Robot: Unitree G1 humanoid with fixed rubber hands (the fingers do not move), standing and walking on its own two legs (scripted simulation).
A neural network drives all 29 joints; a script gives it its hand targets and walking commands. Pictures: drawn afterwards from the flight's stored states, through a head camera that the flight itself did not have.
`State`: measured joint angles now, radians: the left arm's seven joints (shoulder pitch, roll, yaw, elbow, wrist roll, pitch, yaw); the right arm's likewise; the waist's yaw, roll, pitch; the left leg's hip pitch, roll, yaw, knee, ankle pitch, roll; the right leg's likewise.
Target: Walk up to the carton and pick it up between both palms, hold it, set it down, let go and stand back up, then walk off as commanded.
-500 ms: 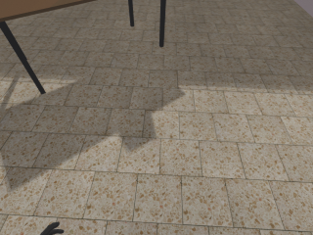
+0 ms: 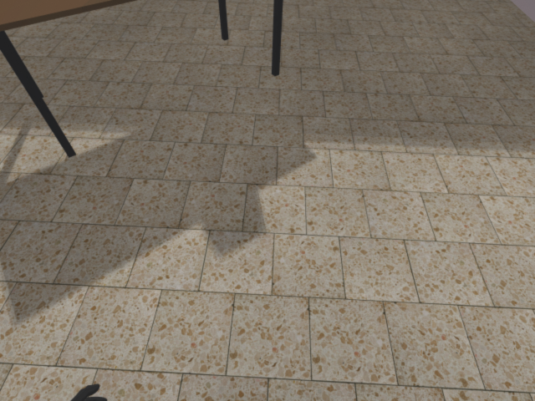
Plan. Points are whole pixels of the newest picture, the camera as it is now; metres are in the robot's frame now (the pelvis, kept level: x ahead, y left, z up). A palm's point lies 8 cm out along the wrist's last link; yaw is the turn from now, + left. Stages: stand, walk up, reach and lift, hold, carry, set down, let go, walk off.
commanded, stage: stand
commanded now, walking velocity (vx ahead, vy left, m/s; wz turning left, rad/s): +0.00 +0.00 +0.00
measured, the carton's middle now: out of the picture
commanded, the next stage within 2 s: walk up in 0.42 s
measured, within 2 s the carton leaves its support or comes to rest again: neither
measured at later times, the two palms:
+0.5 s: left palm out of the picture +0.10 +0.31 -0.11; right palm out of the picture +0.09 -0.31 -0.11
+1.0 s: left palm (10, 375) +0.16 +0.41 -0.10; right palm (488, 391) +0.16 -0.31 -0.06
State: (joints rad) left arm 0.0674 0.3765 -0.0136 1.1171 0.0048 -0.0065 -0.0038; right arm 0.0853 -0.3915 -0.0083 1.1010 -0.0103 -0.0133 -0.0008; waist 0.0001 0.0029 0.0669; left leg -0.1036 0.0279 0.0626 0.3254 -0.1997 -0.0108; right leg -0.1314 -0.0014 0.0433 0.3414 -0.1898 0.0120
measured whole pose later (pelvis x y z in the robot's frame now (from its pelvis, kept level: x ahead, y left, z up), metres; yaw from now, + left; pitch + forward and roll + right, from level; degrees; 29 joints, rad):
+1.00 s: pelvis +0.08 +0.05 -0.01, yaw +11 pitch -2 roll +2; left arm 0.08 0.52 0.09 0.90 0.04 -0.02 -0.12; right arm 0.38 -0.52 -0.09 0.91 -0.01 -0.08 0.04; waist -0.02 -0.12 0.02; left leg -0.20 -0.01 0.09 0.50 -0.26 0.03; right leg -0.47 -0.09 0.01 1.09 -0.36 0.00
